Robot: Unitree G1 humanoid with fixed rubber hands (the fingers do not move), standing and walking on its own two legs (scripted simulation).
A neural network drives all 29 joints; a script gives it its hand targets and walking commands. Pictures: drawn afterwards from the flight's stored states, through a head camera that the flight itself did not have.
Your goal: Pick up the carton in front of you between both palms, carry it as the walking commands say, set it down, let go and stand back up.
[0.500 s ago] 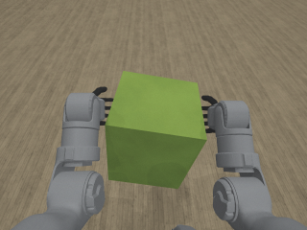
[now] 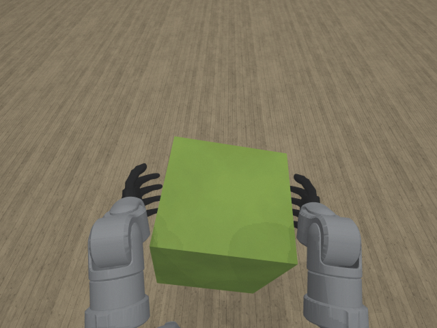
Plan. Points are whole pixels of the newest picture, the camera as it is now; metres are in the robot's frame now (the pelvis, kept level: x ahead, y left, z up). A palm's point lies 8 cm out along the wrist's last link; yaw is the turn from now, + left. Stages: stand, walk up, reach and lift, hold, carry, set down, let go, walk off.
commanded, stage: carry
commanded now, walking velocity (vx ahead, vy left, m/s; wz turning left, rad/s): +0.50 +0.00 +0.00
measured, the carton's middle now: (217, 222) +0.32 +0.01 -0.01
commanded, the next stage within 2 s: none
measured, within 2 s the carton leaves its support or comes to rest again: neither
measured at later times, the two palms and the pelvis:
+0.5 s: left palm (150, 98) +0.60 +0.16 +0.09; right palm (274, 106) +0.57 -0.13 +0.09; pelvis +0.31 +0.03 +0.00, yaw -3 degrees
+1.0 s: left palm (176, 39) +0.91 +0.13 +0.09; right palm (268, 42) +0.90 -0.16 +0.08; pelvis +0.63 -0.02 +0.00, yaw +0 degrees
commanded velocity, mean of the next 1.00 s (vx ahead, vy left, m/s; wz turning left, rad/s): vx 0.50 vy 0.00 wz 0.00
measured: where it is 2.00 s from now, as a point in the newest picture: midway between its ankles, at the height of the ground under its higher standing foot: (222, 144)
